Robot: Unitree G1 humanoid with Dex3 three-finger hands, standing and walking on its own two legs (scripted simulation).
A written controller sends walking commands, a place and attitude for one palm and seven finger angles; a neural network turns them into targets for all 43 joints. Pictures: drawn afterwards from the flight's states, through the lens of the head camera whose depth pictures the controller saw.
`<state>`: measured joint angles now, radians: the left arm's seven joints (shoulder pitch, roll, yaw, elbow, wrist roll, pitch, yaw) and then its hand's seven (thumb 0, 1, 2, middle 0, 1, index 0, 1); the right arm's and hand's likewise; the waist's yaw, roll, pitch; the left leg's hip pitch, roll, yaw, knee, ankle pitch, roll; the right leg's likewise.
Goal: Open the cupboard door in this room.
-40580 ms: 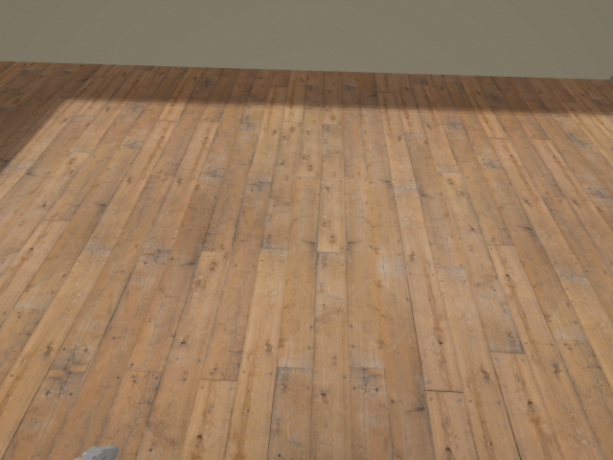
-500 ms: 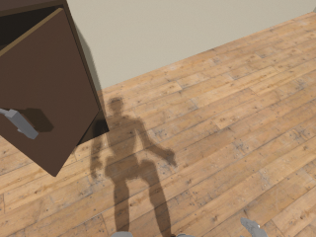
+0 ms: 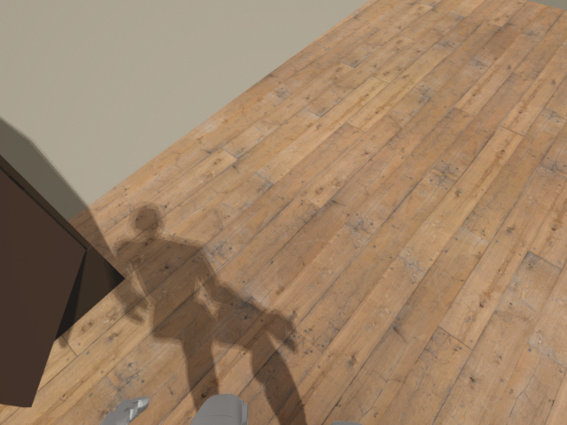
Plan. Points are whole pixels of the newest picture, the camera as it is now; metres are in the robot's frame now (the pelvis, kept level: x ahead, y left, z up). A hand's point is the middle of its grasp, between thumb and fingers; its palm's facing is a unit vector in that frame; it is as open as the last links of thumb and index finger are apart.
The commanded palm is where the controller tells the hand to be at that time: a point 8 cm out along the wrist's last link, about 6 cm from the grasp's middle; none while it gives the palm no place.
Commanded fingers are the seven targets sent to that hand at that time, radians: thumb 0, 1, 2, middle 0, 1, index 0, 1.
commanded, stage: walk to a spot facing it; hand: left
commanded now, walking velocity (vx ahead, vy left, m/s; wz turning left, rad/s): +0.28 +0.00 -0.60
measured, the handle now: out of the picture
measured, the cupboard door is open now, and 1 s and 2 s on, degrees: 41 41 41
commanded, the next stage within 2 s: turn to face it in 1.16 s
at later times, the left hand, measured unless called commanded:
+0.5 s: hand (197, 338) +0.26 +0.18 -0.16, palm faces -0.30 -0.94 -0.17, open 7.4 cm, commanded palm none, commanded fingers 0.00 0.90 0.90 -0.20 -0.30 -0.20 -0.30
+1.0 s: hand (294, 256) +0.43 +0.01 -0.16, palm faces -0.46 -0.86 -0.20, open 7.2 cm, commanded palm none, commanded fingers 0.00 0.90 0.90 -0.20 -0.30 -0.20 -0.30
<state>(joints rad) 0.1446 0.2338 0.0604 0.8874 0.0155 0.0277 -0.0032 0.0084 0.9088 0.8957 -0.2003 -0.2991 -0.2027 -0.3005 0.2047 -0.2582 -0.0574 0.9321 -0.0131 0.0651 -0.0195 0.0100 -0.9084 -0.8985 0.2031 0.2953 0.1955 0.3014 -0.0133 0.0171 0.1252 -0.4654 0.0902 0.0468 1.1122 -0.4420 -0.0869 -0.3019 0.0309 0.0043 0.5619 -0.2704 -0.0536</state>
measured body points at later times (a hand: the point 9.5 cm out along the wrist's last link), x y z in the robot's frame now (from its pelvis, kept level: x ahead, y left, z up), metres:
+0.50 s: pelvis +0.13 +0.01 +0.01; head +0.17 +0.02 +0.46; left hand +0.28 +0.23 -0.15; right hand +0.05 -0.22 -0.13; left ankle +0.08 +0.14 -0.73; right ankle +0.13 -0.14 -0.66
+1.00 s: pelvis +0.30 -0.14 +0.01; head +0.32 -0.15 +0.46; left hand +0.45 +0.05 -0.14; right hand +0.25 -0.38 -0.14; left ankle +0.46 -0.03 -0.67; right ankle +0.25 -0.17 -0.73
